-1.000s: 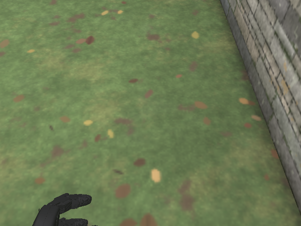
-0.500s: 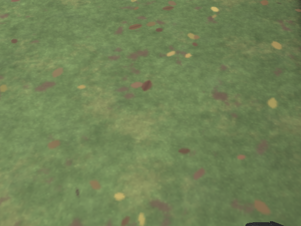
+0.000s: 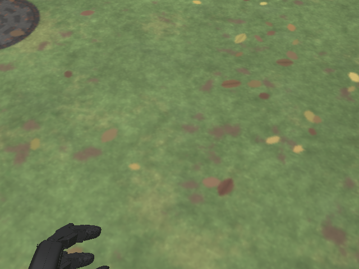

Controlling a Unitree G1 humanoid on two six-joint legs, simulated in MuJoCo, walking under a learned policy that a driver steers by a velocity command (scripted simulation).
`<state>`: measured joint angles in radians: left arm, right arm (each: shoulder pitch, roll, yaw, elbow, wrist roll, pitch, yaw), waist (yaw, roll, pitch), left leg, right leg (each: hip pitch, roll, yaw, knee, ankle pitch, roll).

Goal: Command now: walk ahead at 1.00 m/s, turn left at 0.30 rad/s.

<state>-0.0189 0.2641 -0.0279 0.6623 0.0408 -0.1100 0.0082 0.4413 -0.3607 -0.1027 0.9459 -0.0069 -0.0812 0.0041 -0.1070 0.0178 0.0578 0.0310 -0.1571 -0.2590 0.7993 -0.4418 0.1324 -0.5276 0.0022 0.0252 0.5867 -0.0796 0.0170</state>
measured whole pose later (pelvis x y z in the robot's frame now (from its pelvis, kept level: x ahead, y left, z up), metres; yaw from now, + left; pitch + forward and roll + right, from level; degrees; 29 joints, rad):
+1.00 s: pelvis +0.85 -0.22 +0.02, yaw -43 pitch +1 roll -1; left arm 0.45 0.32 0.06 0.81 0.01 -0.03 -0.01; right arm 0.08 -0.24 0.03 0.60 -0.07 -0.06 0.01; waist 0.05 -0.01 0.04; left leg -0.70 0.14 -0.09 1.05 -0.29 -0.07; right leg -0.13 0.23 0.09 0.41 -0.27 -0.19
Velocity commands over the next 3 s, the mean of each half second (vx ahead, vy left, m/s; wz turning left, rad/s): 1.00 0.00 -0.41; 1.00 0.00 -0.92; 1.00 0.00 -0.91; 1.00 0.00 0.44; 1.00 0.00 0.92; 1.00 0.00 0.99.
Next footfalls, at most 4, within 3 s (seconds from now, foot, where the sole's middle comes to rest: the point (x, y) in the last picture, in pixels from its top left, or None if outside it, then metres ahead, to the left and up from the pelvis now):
0.34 left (144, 257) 0.49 0.10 -0.75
0.78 right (219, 167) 0.83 -0.23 -0.75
1.18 left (229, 92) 1.25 -0.36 -0.75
1.62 right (321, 93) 1.21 -0.82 -0.75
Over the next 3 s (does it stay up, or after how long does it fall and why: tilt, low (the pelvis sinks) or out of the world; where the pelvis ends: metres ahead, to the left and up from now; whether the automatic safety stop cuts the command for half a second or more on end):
stays up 2.08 -1.44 -0.01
